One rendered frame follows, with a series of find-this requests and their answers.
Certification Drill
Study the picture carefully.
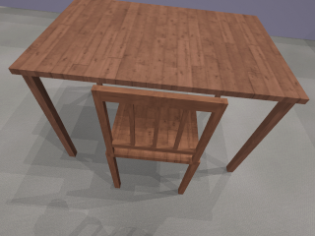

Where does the chair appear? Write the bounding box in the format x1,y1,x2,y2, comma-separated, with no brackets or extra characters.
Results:
91,85,228,195

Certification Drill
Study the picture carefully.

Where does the table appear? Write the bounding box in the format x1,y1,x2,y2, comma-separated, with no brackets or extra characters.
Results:
8,0,310,172

